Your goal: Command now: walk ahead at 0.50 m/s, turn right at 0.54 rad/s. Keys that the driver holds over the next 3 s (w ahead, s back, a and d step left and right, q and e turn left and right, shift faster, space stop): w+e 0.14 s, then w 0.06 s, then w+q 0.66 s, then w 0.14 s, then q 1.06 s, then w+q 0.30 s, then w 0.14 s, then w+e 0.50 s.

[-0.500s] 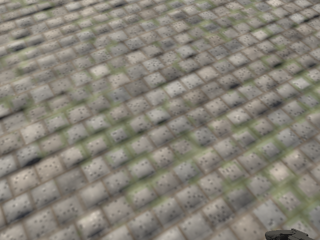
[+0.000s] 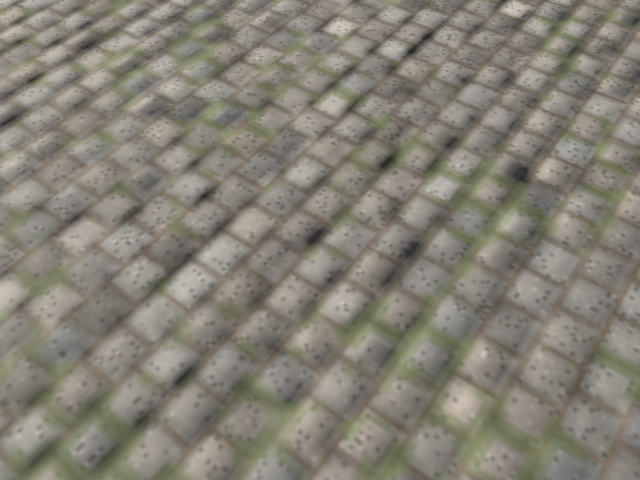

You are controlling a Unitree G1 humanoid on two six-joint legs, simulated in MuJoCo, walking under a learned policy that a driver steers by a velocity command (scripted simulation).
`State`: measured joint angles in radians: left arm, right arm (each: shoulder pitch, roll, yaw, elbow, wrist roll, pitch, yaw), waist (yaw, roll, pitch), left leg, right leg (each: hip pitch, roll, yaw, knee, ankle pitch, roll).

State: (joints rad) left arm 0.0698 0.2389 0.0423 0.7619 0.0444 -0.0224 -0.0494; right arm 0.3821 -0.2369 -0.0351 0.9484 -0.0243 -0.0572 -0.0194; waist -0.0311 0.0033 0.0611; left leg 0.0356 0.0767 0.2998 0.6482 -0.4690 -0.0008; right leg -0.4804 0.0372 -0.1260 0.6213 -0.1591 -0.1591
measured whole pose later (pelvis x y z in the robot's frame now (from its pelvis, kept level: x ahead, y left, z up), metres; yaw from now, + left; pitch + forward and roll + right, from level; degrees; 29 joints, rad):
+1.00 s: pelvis +0.56 +0.01 +0.02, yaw +10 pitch +2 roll +1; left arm 0.04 0.26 0.00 0.72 0.04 -0.04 -0.03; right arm 0.43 -0.27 -0.07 0.88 -0.01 -0.05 0.00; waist -0.09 -0.04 0.03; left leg 0.01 -0.15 -0.18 0.29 -0.31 0.11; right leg -0.58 -0.05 0.01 0.60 -0.04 0.02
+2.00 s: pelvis +0.72 +0.02 +0.02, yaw +43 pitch +1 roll +0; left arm 0.17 0.27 0.04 0.71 0.01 0.05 0.03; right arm 0.22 -0.29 -0.08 0.74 -0.02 0.06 0.02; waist -0.03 0.02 0.05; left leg -0.34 -0.14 -0.18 0.48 -0.14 0.05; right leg -0.32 0.04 0.05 0.65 -0.40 0.00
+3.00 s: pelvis +0.84 +0.30 +0.01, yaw +49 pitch +1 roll +0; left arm 0.10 0.24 0.03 0.78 0.03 -0.01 -0.06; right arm 0.40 -0.22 -0.01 0.95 -0.02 -0.08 -0.03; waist -0.03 -0.01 0.06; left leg 0.17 -0.06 0.22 0.24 -0.42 0.04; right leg -0.58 0.01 -0.13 0.65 -0.10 -0.11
